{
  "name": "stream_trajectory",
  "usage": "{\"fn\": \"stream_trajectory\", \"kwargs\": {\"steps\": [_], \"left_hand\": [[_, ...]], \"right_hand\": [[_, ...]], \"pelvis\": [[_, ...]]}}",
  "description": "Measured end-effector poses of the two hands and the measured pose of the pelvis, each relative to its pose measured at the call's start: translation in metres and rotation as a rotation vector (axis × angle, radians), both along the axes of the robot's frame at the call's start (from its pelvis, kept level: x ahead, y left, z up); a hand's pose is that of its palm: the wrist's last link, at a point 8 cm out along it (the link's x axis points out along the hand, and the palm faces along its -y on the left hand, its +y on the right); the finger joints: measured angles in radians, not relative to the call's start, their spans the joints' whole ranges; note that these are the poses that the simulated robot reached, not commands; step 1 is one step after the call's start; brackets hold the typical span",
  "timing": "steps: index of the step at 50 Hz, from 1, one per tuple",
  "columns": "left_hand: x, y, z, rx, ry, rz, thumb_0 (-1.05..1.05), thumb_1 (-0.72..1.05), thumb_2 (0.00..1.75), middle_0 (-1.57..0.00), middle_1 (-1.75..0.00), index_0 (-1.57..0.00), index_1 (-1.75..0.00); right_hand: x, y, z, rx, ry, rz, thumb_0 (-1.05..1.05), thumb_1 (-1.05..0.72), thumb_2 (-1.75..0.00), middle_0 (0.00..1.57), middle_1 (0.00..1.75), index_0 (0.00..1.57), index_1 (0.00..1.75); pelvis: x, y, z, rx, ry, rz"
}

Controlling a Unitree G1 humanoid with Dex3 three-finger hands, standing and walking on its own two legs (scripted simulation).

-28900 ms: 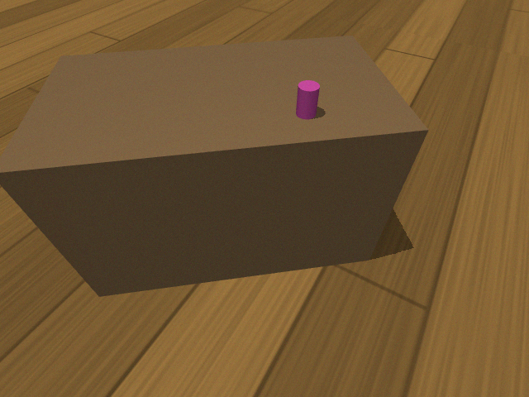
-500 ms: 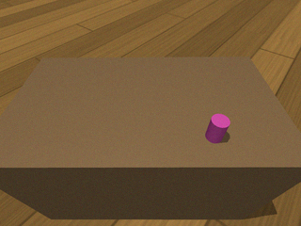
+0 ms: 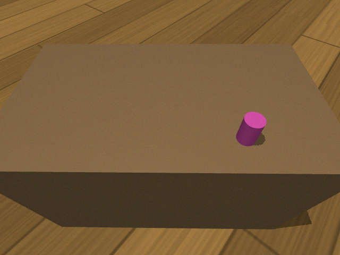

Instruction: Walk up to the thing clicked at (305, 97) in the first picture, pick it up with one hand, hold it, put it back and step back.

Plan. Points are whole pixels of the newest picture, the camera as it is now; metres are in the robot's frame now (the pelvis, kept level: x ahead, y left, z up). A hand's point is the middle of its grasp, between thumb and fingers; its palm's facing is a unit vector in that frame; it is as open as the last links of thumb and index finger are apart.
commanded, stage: step back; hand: right
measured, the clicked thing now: (250, 129) +0.46 -0.22 -0.03
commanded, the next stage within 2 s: none
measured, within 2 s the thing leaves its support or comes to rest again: neither
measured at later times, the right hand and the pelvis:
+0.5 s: hand out of the picture -0.01 -0.21 -0.15, palm faces +0.03 +0.91 -0.42, open 7.4 cm; pelvis -0.08 +0.06 -0.01, yaw -4 degrees
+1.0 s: hand out of the picture -0.13 -0.23 -0.16, palm faces -0.06 +0.90 -0.43, open 7.4 cm; pelvis -0.21 +0.05 -0.02, yaw +0 degrees
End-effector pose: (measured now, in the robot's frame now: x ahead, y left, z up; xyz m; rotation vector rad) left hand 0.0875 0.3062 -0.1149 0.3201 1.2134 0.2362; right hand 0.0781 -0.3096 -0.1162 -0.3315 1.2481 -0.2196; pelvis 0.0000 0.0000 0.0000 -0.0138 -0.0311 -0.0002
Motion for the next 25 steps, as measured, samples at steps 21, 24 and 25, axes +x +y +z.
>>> {"fn": "stream_trajectory", "kwargs": {"steps": [21,24,25], "left_hand": [[-0.034,0.055,-0.023,-0.021,-0.003,-0.082,0.0,0.9,0.9,-0.2,-0.3,-0.2,-0.3],[-0.052,0.055,-0.022,-0.012,0.025,-0.098,0.0,0.9,0.9,-0.2,-0.3,-0.2,-0.3],[-0.057,0.055,-0.021,-0.008,0.03,-0.103,0.0,0.9,0.9,-0.2,-0.3,-0.2,-0.3]], "right_hand": [[-0.087,0.06,0.015,-0.082,0.012,-0.022,0.01,-0.9,-0.89,0.21,0.3,0.2,0.3],[-0.091,0.063,0.011,-0.068,-0.035,-0.027,0.0,-0.9,-0.89,0.21,0.3,0.2,0.3],[-0.093,0.063,0.009,-0.063,-0.049,-0.027,0.0,-0.9,-0.89,0.21,0.3,0.2,0.3]], "pelvis": [[-0.067,0.061,-0.006,-0.01,0.014,-0.037],[-0.079,0.062,-0.007,-0.008,0.007,-0.059],[-0.083,0.061,-0.008,-0.006,0.004,-0.065]]}}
